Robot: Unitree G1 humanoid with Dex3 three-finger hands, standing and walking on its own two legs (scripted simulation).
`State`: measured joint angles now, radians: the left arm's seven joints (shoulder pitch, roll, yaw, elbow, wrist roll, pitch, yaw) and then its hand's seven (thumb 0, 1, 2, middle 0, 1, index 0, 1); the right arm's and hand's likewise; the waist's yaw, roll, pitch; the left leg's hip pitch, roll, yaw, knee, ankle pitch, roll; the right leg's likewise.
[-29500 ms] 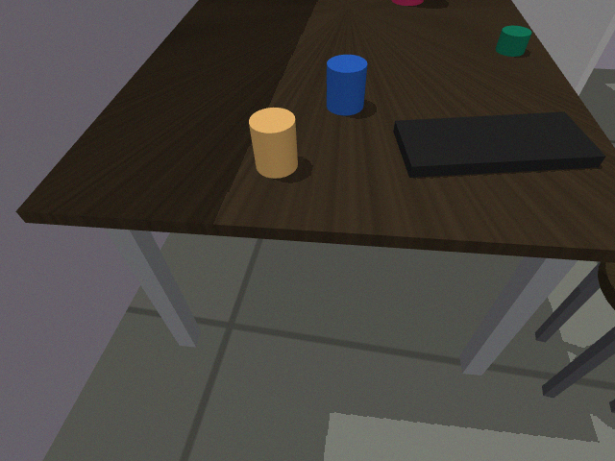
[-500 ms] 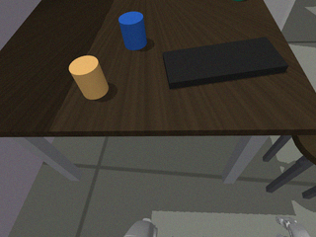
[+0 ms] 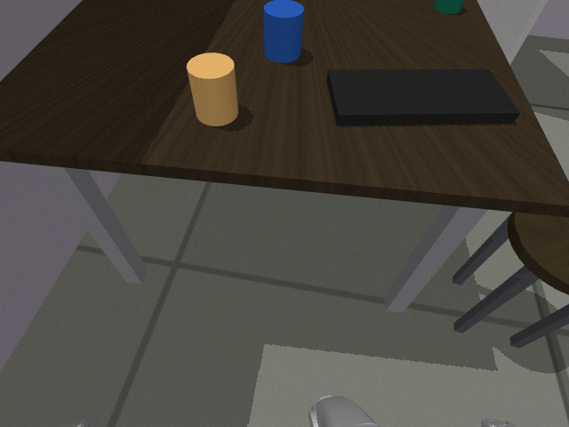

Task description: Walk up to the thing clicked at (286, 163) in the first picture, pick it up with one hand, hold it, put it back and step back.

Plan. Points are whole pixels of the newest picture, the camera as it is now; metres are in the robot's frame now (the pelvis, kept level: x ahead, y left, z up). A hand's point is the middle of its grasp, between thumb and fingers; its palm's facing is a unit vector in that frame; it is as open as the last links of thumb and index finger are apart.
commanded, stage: step back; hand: left
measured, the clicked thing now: (214, 85) +0.72 +0.15 +0.05
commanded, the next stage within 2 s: none
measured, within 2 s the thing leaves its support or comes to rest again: neither
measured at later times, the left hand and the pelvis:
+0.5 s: hand out of the picture -0.03 +0.27 -0.13, palm faces -0.07 -0.89 -0.45, open 7.4 cm; pelvis -0.15 +0.00 +0.00, yaw -3 degrees
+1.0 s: hand out of the picture -0.22 +0.28 -0.15, palm faces -0.15 -0.90 -0.41, open 7.3 cm; pelvis -0.33 +0.02 -0.01, yaw -8 degrees
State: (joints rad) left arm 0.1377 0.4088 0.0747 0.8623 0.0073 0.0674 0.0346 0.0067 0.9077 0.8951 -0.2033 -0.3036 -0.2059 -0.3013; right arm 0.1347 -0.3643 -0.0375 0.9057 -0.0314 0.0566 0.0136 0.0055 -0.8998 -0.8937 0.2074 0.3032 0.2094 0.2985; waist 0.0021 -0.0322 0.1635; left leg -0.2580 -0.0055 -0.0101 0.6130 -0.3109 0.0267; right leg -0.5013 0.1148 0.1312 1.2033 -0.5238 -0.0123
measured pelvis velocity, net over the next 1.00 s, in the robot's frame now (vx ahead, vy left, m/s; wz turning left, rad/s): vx -0.33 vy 0.02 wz -0.13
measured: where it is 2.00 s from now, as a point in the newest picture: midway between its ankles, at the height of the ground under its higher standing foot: outside the picture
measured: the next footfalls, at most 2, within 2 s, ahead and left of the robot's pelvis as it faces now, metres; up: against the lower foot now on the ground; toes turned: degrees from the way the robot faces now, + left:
right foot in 0.24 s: -0.08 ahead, -0.13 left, +0.00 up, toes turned -3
left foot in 0.58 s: -0.17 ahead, +0.14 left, +0.00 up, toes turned -4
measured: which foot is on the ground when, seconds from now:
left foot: down 0.00-0.26, up 0.28-0.56, down 0.58-0.98, up 1.00-1.00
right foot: up 0.00-0.22, down 0.24-0.60, up 0.62-0.92, down 0.94-1.00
